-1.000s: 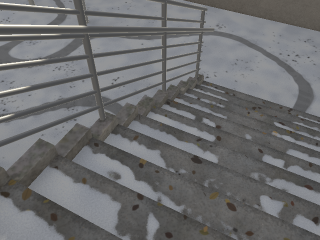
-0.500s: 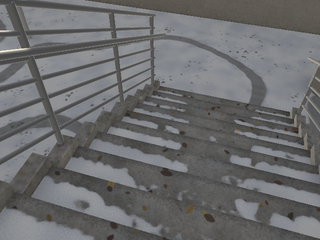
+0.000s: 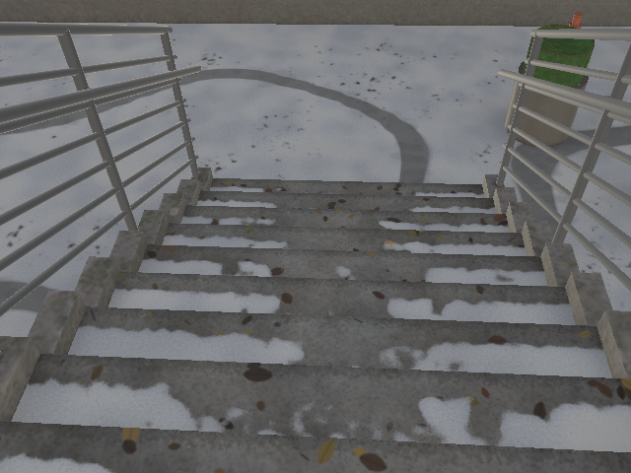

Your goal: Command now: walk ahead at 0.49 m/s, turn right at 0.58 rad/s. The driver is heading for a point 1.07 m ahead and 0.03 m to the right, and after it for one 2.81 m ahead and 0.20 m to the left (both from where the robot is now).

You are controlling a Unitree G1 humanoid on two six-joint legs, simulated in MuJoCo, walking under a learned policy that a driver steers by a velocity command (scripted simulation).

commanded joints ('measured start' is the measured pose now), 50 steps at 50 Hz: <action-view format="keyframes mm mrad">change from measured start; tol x32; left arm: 1 167 123 40 -25 -26 -24 26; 14 376 42 15 -61 -58 56 8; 18 -92 174 39 -230 -34 140 83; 43 -456 28 -77 -529 -19 93 15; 50 170 397 13 -236 36 -1 -31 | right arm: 1 -126 -111 -33 -107 10 -28 31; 12 504 -139 -53 34 0 21 57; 19 84 -132 21 -39 -50 75 3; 48 302 -225 -35 -93 83 152 -27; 50 -178 -181 -42 -333 66 78 7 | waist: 1 54 -105 86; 10 -95 -178 48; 14 4 453 -187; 27 -58 10 5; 47 30 143 -42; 50 200 -663 412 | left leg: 1 -356 8 -107 -188 72 40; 5 378 -112 71 -529 612 29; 10 645 -6 -12 -823 408 40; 14 1213 307 -261 -468 1007 104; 17 692 309 -357 -820 -276 227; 46 370 116 93 -829 78 225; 50 -263 -189 -210 -96 -1006 138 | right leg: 1 274 -262 478 -71 159 -238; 5 -335 -100 233 -5 -1 -126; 9 -124 -80 273 282 67 -45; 14 -734 51 170 1415 -457 180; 21 -603 -15 16 1354 194 132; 40 -807 -106 85 1436 38 232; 48 -11 -60 -158 499 -388 5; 50 -344 -260 986 -400 181 -247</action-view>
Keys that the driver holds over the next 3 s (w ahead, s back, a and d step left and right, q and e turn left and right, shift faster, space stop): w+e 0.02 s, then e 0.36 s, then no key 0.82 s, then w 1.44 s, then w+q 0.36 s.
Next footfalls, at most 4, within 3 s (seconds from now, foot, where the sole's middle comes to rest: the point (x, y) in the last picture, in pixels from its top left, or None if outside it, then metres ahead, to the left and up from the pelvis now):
0.22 left None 0.29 0.19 -0.92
0.96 right None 0.07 -0.09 -0.75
1.66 left None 0.26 0.21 -0.92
2.36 right None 0.60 -0.16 -1.09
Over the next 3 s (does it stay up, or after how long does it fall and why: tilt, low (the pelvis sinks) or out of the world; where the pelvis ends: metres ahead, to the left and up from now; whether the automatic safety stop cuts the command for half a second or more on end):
stays up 0.86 -0.09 -0.50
